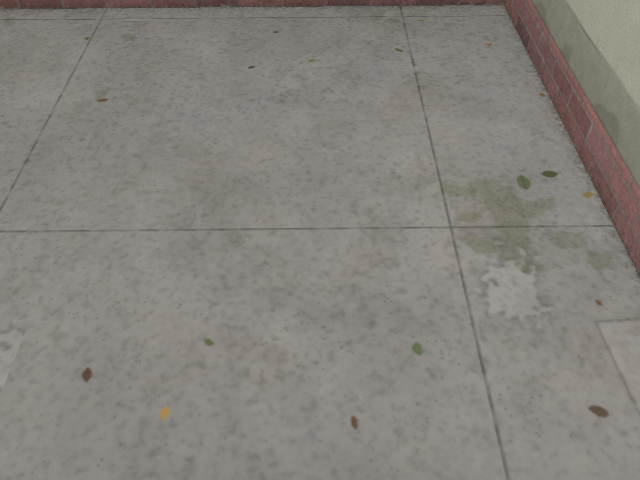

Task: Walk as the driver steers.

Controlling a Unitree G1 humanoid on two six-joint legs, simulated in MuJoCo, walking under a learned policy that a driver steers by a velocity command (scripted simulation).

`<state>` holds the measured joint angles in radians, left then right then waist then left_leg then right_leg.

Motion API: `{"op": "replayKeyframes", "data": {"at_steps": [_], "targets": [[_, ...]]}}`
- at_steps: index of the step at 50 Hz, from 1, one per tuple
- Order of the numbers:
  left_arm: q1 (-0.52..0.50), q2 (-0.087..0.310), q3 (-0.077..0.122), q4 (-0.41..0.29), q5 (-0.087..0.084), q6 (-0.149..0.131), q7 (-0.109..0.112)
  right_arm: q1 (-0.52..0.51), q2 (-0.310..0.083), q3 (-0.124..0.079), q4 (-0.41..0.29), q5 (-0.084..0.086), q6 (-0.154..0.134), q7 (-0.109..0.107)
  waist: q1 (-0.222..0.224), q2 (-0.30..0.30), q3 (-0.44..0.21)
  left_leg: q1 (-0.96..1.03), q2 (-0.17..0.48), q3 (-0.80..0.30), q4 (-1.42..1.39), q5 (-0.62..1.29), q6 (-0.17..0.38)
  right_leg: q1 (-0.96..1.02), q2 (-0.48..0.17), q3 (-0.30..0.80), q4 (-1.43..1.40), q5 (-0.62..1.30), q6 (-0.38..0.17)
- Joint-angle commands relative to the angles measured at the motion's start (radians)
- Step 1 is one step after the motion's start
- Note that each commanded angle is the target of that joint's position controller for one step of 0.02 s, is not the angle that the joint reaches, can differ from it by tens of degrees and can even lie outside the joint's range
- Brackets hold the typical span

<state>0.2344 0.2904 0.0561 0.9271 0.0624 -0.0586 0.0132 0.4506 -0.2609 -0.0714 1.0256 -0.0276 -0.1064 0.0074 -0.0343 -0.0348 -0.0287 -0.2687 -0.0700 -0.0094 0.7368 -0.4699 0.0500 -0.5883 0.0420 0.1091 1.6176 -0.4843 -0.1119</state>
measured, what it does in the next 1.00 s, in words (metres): goes down, turning left: right foot 0.16 m lower, then left foot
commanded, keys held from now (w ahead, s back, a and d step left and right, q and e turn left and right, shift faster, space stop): w+q+shift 0.88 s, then q+shift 0.06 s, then e+shift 0.06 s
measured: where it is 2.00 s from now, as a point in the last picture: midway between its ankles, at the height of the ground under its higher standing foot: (189, 346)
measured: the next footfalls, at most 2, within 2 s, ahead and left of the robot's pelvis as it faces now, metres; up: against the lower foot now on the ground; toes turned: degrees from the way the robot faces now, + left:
right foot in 0.24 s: +0.37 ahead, -0.12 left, -0.16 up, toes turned +8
left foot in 0.60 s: +0.70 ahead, +0.19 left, -0.16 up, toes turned +31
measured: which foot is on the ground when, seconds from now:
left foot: down 0.00-0.24, up 0.26-0.58, down 0.60-0.98, up 1.00-1.00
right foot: up 0.00-0.22, down 0.24-0.58, up 0.60-0.98, down 1.00-1.00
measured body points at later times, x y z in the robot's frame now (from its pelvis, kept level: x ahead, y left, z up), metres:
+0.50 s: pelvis +0.46 +0.03 -0.16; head +0.48 +0.06 +0.29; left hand +0.30 +0.26 -0.30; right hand +0.74 -0.15 -0.24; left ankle +0.58 +0.17 -0.81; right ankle +0.33 -0.13 -0.87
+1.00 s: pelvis +0.89 +0.25 -0.16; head +0.92 +0.28 +0.29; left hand +0.92 +0.60 -0.20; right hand +1.10 +0.03 -0.27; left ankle +0.67 +0.17 -0.85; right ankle +1.10 +0.28 -0.87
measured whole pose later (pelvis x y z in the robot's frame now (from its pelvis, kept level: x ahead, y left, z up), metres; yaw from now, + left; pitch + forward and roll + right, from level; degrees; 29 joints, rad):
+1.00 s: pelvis +0.89 +0.25 -0.16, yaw +49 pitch +2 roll +1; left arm -0.03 0.27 -0.01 0.58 0.04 -0.09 0.00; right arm 0.45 -0.33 -0.09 0.82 0.01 -0.06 0.01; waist -0.11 -0.02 0.05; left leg 0.06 -0.18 -0.27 0.55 -0.47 0.13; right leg -0.53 -0.04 0.05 0.47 0.08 0.00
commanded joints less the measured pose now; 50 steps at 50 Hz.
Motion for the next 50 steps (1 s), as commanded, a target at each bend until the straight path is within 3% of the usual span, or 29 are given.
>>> {"op": "replayKeyframes", "data": {"at_steps": [1,2,4,5,7,9,11,12,13,14,15,16,17,18,19,22,25,27,29,30,31,32,34,37,40,44,47,49,50], "targets": [[-0.208,0.044,-0.003,-0.166,-0.028,-0.006,-0.039,-0.055,-0.065,0.008,-0.050,-0.022,-0.013,-0.040,0.067,0.027,0.256,-0.301,0.270,-0.552,-0.331,0.147,0.286,-0.140,-0.131,0.013,-0.567,0.279,0.117],[-0.117,-0.005,-0.017,-0.112,-0.019,-0.004,-0.055,-0.023,-0.153,-0.026,-0.056,-0.026,-0.017,-0.044,0.088,0.102,0.160,-0.379,0.254,-0.458,-0.269,0.315,0.252,0.071,-0.089,-0.072,-0.511,0.456,0.114],[-0.158,0.003,-0.027,-0.139,-0.032,-0.037,-0.066,-0.075,-0.039,-0.002,-0.059,0.016,-0.038,-0.043,0.116,0.067,0.141,-0.505,0.124,-0.354,-0.206,0.035,0.190,0.264,-0.112,-0.018,-0.760,0.982,0.109],[-0.183,-0.012,-0.039,-0.137,-0.021,-0.037,-0.073,-0.099,-0.055,-0.003,-0.087,0.037,-0.040,-0.041,0.092,0.056,0.123,-0.507,0.090,-0.291,-0.215,0.010,0.163,0.394,-0.082,-0.069,-0.872,1.011,0.111],[-0.277,-0.002,-0.043,-0.177,-0.050,-0.018,-0.065,-0.026,-0.069,-0.009,-0.062,0.026,-0.017,-0.041,0.016,0.140,0.162,-0.400,0.095,-0.295,-0.130,0.066,0.151,0.422,-0.070,-0.084,-0.969,0.852,0.123],[-0.248,-0.010,-0.044,-0.168,-0.057,-0.015,-0.041,0.098,-0.062,-0.012,-0.033,-0.019,0.026,-0.035,-0.034,0.086,0.151,-0.170,0.073,-0.319,0.078,0.115,0.164,0.391,-0.076,-0.082,-1.169,0.747,0.121],[0.005,0.055,0.008,-0.087,-0.030,-0.030,-0.014,0.153,-0.073,-0.006,0.010,-0.022,0.054,-0.032,0.067,0.042,0.055,-0.026,0.040,-0.271,0.523,0.501,0.172,0.582,-0.076,-0.116,-1.345,0.782,0.096],[0.169,0.113,0.037,-0.037,-0.025,-0.027,-0.004,0.131,-0.078,-0.010,-0.001,0.005,0.047,-0.029,0.153,-0.029,-0.018,-0.188,0.019,-0.254,0.802,0.397,0.152,0.816,-0.132,-0.040,-1.334,0.750,0.082],[0.282,0.124,0.035,-0.015,0.016,-0.030,-0.008,0.084,0.005,0.000,-0.017,0.037,0.035,-0.035,0.180,-0.022,-0.054,-0.490,-0.053,-0.206,1.198,-0.236,0.145,1.036,-0.274,0.035,-1.113,1.009,0.051],[0.284,0.119,0.027,-0.020,0.023,-0.036,-0.025,0.196,0.038,0.016,-0.078,0.087,0.023,-0.070,0.072,-0.090,-0.235,-0.700,0.052,-0.157,1.309,-0.247,0.129,1.272,-0.475,0.148,-0.805,1.435,0.042],[0.251,0.162,0.058,-0.027,-0.002,-0.043,-0.029,0.082,-0.021,0.022,-0.119,0.080,0.029,-0.074,0.159,-0.220,-0.327,-0.942,0.087,-0.074,1.309,-0.148,0.121,1.335,-0.583,0.369,-0.972,0.724,-0.136],[0.248,0.087,0.053,-0.040,0.001,-0.049,-0.024,-0.090,-0.032,0.013,-0.154,0.036,0.037,-0.063,0.185,-0.104,-0.215,-0.962,0.139,-0.058,1.229,-0.025,0.117,1.116,-0.527,0.404,-1.169,0.192,-0.156],[0.217,-0.003,0.025,-0.028,0.026,-0.065,-0.021,-0.211,-0.039,-0.002,-0.177,-0.001,0.033,-0.048,0.179,0.028,-0.084,-0.927,0.162,-0.072,1.137,0.076,0.124,0.940,-0.462,0.359,-1.207,0.176,-0.108],[0.232,-0.011,0.012,0.010,0.026,-0.085,-0.017,-0.247,-0.020,0.001,-0.207,-0.015,0.038,-0.025,0.130,0.019,0.032,-0.913,0.185,-0.074,1.051,0.090,0.108,0.782,-0.482,0.319,-1.165,0.484,-0.089],[0.206,-0.028,0.004,0.051,-0.009,-0.099,-0.006,-0.332,0.031,0.011,-0.266,-0.008,0.057,0.002,0.052,0.023,0.157,-0.839,0.236,-0.116,0.848,0.085,0.086,0.563,-0.458,0.208,-1.255,0.568,-0.036],[-0.030,-0.031,0.001,0.004,-0.040,-0.106,-0.002,-0.297,0.070,0.037,-0.331,-0.005,0.081,0.050,-0.100,-0.157,0.226,-0.462,0.252,-0.073,0.399,0.340,0.069,0.167,-0.345,-0.083,-1.416,0.617,0.040],[-0.025,0.033,0.015,-0.021,-0.068,-0.103,-0.006,-0.299,0.029,0.036,-0.304,0.000,0.084,0.064,-0.094,-0.030,0.146,-0.186,0.131,0.136,0.175,0.452,0.105,0.233,-0.257,-0.298,-1.407,0.894,0.060],[0.044,0.112,0.032,-0.032,-0.053,-0.079,0.006,-0.212,-0.049,0.014,-0.283,0.006,0.085,0.067,-0.126,-0.033,0.020,-0.039,0.014,0.232,0.121,0.368,0.143,0.409,-0.257,-0.338,-1.113,1.371,0.070],[0.021,0.167,0.040,-0.063,-0.033,-0.042,0.010,0.114,-0.144,-0.029,-0.195,0.000,0.083,0.048,-0.295,0.009,-0.166,0.418,-0.017,0.130,-0.012,0.358,0.219,0.287,-0.249,-0.314,-0.507,1.221,0.086],[0.012,0.086,0.027,-0.075,-0.017,-0.034,-0.006,0.017,-0.191,-0.052,-0.196,0.039,0.102,0.032,-0.224,0.239,-0.108,0.513,0.048,-0.062,-0.085,0.233,0.255,0.005,-0.041,-0.325,-0.046,0.138,0.109],[0.105,0.030,-0.005,-0.230,-0.026,-0.052,-0.015,-0.045,-0.325,-0.056,-0.261,0.003,0.109,0.026,-0.065,0.381,-0.291,0.719,0.316,-0.637,-0.237,0.192,0.431,-0.271,-0.015,-0.144,0.160,-0.051,0.123],[0.005,0.093,-0.006,-0.257,-0.023,-0.074,-0.020,0.003,-0.299,-0.062,-0.284,-0.009,0.121,-0.001,-0.128,0.204,-0.291,0.718,0.346,-0.818,-0.420,-0.048,0.434,-0.363,-0.036,-0.025,0.088,0.053,0.112],[-0.058,0.096,-0.015,-0.267,-0.014,-0.074,-0.017,-0.045,-0.229,-0.045,-0.254,-0.001,0.095,-0.022,-0.046,0.010,-0.018,0.396,0.303,-0.701,-0.468,0.073,0.356,-0.336,-0.116,-0.027,-0.113,0.102,0.117],[-0.007,0.082,-0.027,-0.262,0.011,-0.009,-0.015,-0.124,-0.197,-0.027,-0.282,0.016,0.058,-0.025,0.075,-0.007,0.072,0.072,0.172,-0.469,-0.478,0.311,0.329,-0.163,-0.161,-0.039,-0.306,0.040,0.155],[-0.190,0.057,-0.042,-0.352,-0.002,0.006,-0.027,-0.130,-0.201,-0.026,-0.288,0.022,0.022,-0.012,0.062,-0.006,0.145,-0.105,0.093,-0.373,-0.565,0.423,0.309,-0.061,-0.158,-0.094,-0.619,0.212,0.187],[-0.275,0.025,-0.052,-0.392,-0.041,0.002,-0.041,-0.100,-0.219,-0.044,-0.291,0.040,0.012,0.008,0.004,0.044,0.081,-0.076,0.061,-0.333,-0.558,0.624,0.217,0.188,-0.086,-0.119,-0.946,0.579,0.157],[-0.223,0.072,-0.035,-0.388,-0.033,-0.009,-0.017,-0.053,-0.237,-0.057,-0.279,0.037,0.030,-0.003,0.001,0.049,0.037,0.115,0.045,-0.363,-0.331,0.995,0.128,0.288,-0.003,-0.111,-1.104,0.528,0.132],[0.039,0.124,-0.009,-0.310,-0.026,-0.035,0.005,-0.087,-0.249,-0.057,-0.282,0.034,0.027,-0.009,0.129,0.060,-0.095,0.181,0.037,-0.322,0.007,1.090,0.058,0.508,-0.016,-0.125,-1.186,0.654,0.105],[0.206,0.164,0.004,-0.267,-0.008,-0.049,0.014,-0.102,-0.175,-0.038,-0.300,0.036,0.020,-0.011,0.192,0.042,-0.185,0.071,0.000,-0.276,0.256,0.829,0.031,0.711,-0.140,-0.061,-1.135,0.762,0.076]]}}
